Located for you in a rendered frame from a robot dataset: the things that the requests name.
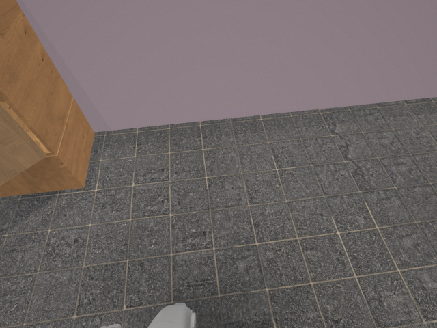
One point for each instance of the cupboard door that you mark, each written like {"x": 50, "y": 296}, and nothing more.
{"x": 18, "y": 151}

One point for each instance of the left robot thigh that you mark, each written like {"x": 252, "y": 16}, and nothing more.
{"x": 174, "y": 316}

